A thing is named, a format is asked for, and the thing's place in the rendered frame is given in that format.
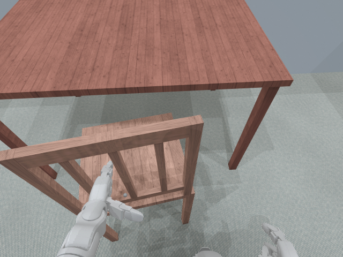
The robot right shin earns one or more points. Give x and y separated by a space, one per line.
204 249

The robot left forearm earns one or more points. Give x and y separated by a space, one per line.
84 237

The right robot hand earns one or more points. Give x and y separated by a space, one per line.
284 248

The chair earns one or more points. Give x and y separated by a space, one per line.
148 163

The table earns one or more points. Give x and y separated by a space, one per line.
56 48

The left robot hand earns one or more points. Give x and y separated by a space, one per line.
102 189

